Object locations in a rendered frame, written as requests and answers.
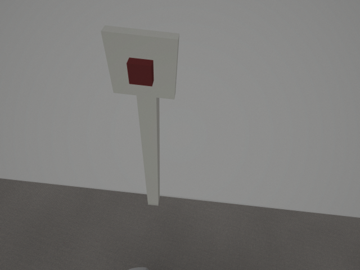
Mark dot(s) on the panel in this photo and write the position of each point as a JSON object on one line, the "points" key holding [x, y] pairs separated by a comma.
{"points": [[120, 44]]}

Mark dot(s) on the button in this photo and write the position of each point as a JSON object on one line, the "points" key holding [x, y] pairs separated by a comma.
{"points": [[140, 71]]}

